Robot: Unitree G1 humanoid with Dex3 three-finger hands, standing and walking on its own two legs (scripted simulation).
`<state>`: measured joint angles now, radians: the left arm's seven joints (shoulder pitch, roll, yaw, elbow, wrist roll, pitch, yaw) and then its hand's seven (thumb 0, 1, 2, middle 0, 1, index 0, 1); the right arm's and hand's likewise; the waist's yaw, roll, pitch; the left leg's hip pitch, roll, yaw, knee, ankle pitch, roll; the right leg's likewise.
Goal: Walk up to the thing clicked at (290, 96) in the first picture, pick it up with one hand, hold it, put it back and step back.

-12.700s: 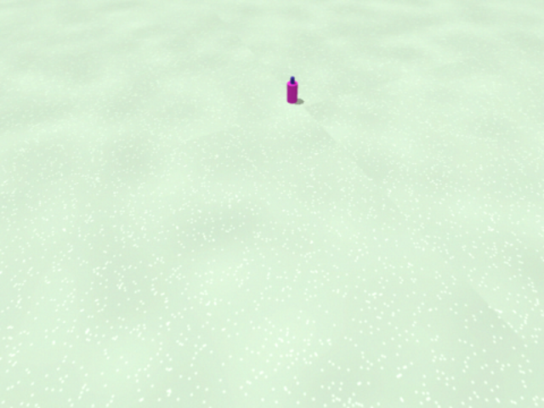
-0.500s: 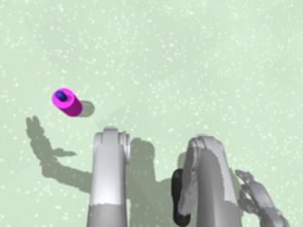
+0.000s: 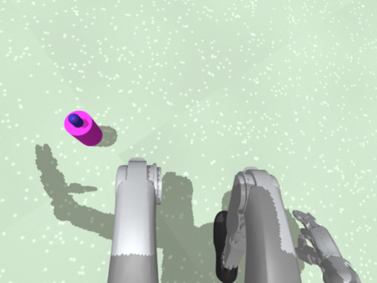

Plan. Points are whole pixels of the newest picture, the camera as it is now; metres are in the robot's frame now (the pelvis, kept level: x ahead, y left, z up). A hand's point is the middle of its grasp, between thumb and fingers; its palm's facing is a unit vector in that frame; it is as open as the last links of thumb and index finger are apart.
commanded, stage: go down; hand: left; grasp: from the side
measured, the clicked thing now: (82, 127) +0.42 +0.35 -0.27
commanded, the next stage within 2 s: none
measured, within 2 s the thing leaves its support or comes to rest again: neither
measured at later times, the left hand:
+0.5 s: hand out of the picture +0.29 +0.52 +0.03, palm faces +0.55 -0.83 -0.06, open 17.2 cm
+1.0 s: hand out of the picture +0.29 +0.52 +0.03, palm faces +0.55 -0.83 -0.06, open 17.2 cm
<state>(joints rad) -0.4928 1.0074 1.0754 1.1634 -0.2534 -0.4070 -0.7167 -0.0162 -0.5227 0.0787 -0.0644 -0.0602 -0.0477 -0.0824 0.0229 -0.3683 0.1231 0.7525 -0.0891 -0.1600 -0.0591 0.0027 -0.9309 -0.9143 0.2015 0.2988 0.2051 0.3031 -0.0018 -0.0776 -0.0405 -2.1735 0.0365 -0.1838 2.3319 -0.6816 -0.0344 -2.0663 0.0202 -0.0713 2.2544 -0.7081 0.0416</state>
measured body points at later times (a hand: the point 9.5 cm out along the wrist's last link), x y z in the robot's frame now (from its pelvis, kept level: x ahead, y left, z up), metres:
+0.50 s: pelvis +0.00 +0.00 +0.00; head +0.21 +0.10 +0.39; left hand +0.26 +0.56 +0.04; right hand +0.19 -0.27 -0.10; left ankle +0.09 +0.14 -0.33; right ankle +0.10 -0.13 -0.33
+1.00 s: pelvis +0.00 +0.00 +0.00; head +0.20 +0.10 +0.39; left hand +0.26 +0.56 +0.04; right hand +0.19 -0.27 -0.10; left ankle +0.09 +0.14 -0.33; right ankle +0.10 -0.13 -0.33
